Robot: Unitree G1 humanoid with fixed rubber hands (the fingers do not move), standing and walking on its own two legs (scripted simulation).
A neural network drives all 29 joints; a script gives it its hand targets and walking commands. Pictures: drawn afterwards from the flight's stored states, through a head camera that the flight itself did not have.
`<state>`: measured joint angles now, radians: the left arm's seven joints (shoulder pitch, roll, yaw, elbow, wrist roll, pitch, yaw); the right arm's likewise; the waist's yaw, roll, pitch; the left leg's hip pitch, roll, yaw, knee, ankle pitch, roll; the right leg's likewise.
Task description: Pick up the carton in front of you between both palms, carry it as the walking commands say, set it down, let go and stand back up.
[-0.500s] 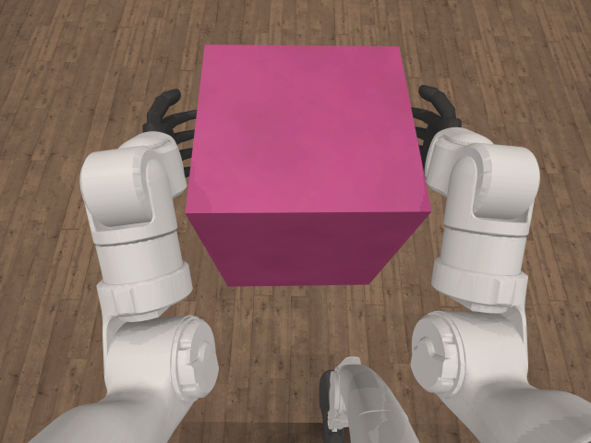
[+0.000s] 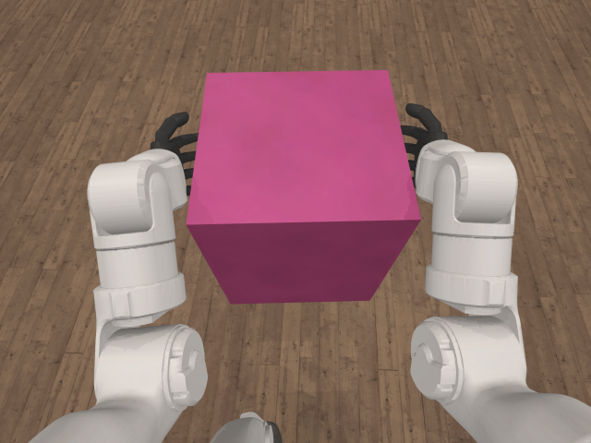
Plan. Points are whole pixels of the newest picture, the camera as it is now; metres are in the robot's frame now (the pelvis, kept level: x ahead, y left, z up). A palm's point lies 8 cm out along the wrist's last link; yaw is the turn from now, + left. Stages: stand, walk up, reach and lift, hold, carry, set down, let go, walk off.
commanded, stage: carry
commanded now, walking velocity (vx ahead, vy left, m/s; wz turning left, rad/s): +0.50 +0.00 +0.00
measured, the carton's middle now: (299, 201) +0.40 +0.00 +0.10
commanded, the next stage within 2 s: none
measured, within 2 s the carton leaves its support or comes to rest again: neither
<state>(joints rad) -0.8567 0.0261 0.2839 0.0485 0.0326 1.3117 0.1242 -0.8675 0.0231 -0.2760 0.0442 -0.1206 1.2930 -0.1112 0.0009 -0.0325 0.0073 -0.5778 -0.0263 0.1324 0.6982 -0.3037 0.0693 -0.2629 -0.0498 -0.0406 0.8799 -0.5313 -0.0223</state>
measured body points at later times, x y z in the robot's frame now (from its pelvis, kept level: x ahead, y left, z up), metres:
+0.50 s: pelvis +0.29 -0.02 +0.05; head +0.33 -0.02 +0.49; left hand +0.67 +0.16 +0.18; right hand +0.70 -0.14 +0.19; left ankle +0.18 +0.09 -0.57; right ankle +0.35 -0.09 -0.67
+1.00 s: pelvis +0.58 +0.03 +0.09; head +0.63 +0.03 +0.53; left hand +0.99 +0.15 +0.23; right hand +0.96 -0.16 +0.23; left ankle +0.59 +0.11 -0.65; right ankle +0.58 -0.08 -0.55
